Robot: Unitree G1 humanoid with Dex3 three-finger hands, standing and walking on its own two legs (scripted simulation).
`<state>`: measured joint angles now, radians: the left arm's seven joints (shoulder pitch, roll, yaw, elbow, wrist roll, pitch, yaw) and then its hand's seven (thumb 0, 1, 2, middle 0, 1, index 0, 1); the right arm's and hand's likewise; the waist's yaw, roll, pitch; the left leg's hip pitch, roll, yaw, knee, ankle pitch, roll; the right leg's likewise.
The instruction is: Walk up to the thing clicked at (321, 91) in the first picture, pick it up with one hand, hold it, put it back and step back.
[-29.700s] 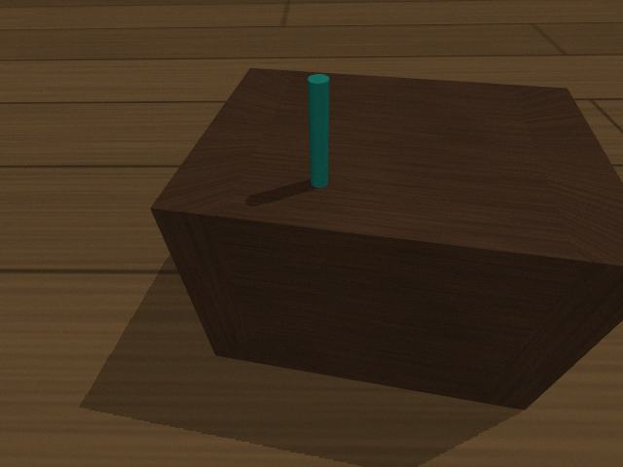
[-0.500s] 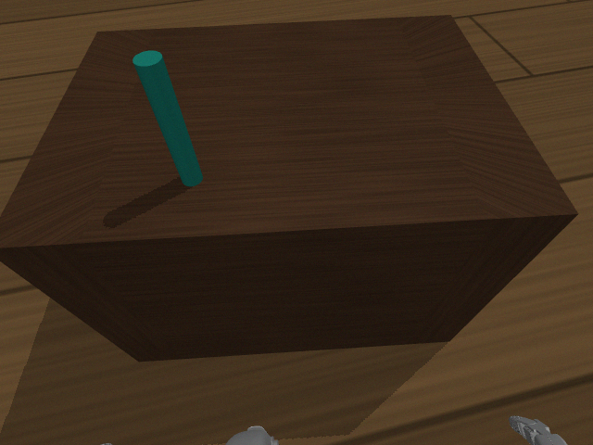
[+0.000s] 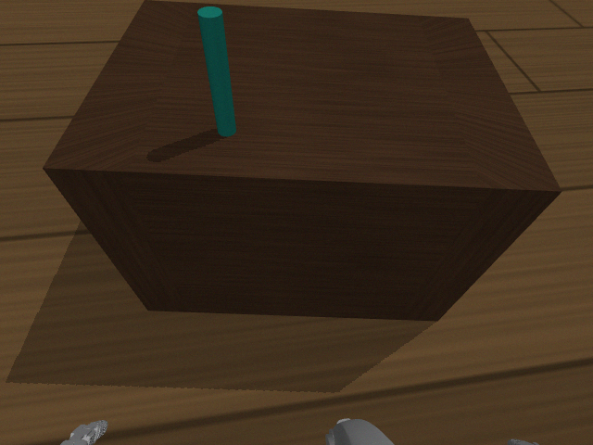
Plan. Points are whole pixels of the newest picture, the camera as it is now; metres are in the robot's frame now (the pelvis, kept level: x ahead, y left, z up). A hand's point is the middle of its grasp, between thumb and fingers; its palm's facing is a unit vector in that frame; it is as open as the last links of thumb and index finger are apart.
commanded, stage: step back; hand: left
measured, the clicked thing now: (219, 79) +0.74 +0.17 +0.06
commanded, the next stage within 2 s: none
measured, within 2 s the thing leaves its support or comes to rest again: neither
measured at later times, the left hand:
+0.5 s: hand out of the picture -0.05 +0.25 -0.15, palm faces +0.01 -0.91 -0.42, open 7.4 cm
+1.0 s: hand out of the picture -0.28 +0.20 -0.14, palm faces -0.03 -0.91 -0.42, open 7.4 cm
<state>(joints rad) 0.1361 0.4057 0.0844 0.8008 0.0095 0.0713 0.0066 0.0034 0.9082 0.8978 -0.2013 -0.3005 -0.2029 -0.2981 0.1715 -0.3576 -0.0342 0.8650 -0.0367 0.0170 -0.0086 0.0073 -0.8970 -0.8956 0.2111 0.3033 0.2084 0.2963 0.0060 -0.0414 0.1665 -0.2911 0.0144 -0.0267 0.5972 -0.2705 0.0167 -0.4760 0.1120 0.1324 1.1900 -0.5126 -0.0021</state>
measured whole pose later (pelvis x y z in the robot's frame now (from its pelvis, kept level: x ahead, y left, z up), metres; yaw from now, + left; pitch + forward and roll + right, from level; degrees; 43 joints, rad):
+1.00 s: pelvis -0.34 -0.07 +0.00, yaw -2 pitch -2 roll +1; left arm 0.23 0.36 0.06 0.91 0.05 0.04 0.00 0.00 0.91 0.90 -0.20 -0.30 -0.21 -0.30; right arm 0.13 -0.42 -0.06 0.87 -0.02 0.06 -0.02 0.01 -0.90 -0.90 0.21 0.30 0.20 0.30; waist 0.04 0.02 0.12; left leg -0.54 -0.08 -0.13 1.05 -0.44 -0.01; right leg -0.27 -0.01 0.01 0.65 -0.35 -0.02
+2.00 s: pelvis -0.35 -0.04 +0.00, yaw +3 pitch -2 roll +0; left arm 0.08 0.37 0.03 1.06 0.01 -0.02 0.00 0.00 0.91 0.90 -0.20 -0.30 -0.20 -0.30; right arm 0.08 -0.33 -0.04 1.07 -0.02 -0.02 0.00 0.01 -0.90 -0.90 0.21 0.30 0.21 0.30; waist 0.01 0.00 0.06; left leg -0.17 0.00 0.01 0.52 -0.31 0.01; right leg -0.18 -0.03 -0.01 0.51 -0.29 0.02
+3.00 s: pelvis -0.37 -0.05 +0.02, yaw +3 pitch -3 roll +0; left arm 0.12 0.35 -0.01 1.13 0.01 -0.02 -0.01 0.00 0.91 0.90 -0.20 -0.30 -0.20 -0.30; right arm 0.12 -0.34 0.00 1.14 -0.02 -0.02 0.01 0.01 -0.90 -0.90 0.21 0.30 0.20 0.30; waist 0.00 0.00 0.05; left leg -0.10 0.01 0.00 0.31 -0.16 -0.01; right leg -0.12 -0.01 -0.02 0.33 -0.16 0.00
